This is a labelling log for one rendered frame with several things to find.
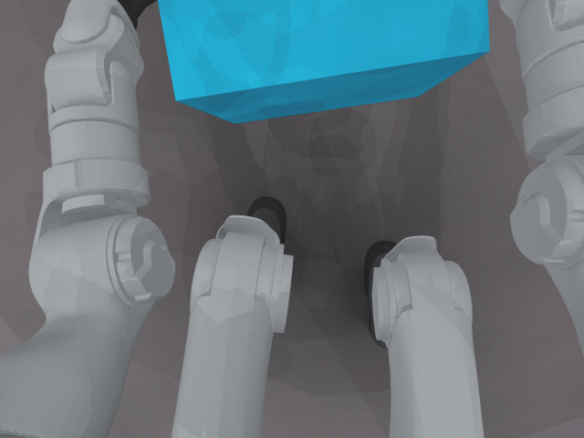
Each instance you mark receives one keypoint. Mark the robot right forearm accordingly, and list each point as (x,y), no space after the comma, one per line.
(550,43)

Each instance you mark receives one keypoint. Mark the robot left shin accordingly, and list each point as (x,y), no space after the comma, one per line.
(203,276)

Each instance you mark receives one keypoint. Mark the robot right upper arm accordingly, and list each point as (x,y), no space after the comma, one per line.
(548,227)

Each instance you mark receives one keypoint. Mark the carton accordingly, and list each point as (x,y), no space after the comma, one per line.
(247,60)

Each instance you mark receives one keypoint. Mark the robot left forearm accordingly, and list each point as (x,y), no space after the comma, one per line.
(93,119)

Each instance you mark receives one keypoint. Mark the robot left upper arm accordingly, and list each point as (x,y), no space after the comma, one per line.
(97,282)

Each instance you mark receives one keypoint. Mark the robot left hand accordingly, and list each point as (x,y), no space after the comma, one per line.
(134,8)

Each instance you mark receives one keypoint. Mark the robot left thigh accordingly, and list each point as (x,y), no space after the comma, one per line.
(223,382)

